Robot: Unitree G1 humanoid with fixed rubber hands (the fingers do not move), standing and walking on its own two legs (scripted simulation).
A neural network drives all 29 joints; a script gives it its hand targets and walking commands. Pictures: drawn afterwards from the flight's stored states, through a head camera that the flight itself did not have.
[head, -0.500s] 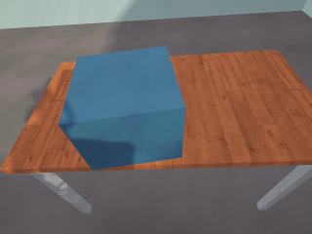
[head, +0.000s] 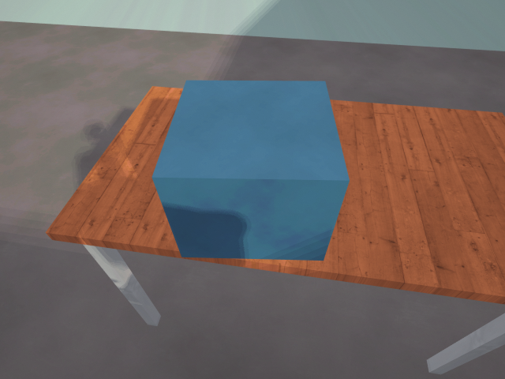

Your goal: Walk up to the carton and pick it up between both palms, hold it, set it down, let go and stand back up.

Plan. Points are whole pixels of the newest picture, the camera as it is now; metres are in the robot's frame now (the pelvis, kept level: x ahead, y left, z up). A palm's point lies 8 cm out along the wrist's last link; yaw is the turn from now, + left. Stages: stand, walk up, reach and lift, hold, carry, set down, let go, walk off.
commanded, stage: walk up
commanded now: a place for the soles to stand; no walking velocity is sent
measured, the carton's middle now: (253, 168) +0.50 +0.03 +0.03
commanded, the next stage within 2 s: stand in 0.36 s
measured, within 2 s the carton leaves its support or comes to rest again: neither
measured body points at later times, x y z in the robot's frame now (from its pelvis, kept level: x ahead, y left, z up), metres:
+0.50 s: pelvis +0.01 -0.01 +0.01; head +0.01 +0.00 +0.46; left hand +0.03 +0.26 -0.14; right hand +0.03 -0.27 -0.14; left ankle +0.01 +0.11 -0.73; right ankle +0.01 -0.13 -0.73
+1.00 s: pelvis +0.02 -0.03 +0.00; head +0.04 -0.01 +0.45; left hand +0.17 +0.25 -0.10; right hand +0.19 -0.29 -0.09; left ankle +0.01 +0.11 -0.73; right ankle +0.01 -0.13 -0.73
